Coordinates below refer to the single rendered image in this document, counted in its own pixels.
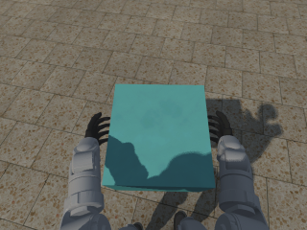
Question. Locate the robot right thigh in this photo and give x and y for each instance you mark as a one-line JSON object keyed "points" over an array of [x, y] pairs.
{"points": [[190, 224]]}

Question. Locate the carton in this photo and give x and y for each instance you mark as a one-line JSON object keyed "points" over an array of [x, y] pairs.
{"points": [[158, 139]]}

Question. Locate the right robot upper arm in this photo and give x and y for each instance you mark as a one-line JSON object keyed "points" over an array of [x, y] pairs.
{"points": [[232, 221]]}

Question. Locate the right robot hand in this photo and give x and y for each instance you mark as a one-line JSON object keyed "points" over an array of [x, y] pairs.
{"points": [[223, 126]]}

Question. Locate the left robot upper arm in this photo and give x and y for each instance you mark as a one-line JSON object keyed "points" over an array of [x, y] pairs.
{"points": [[94, 221]]}

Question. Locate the left robot hand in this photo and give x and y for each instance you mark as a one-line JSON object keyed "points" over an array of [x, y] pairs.
{"points": [[93, 128]]}

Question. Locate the robot left forearm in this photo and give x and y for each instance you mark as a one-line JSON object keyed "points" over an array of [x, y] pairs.
{"points": [[84, 182]]}

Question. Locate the right robot foot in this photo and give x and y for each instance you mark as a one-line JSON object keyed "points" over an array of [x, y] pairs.
{"points": [[179, 216]]}

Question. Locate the robot right forearm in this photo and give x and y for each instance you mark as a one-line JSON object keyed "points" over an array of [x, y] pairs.
{"points": [[237, 191]]}

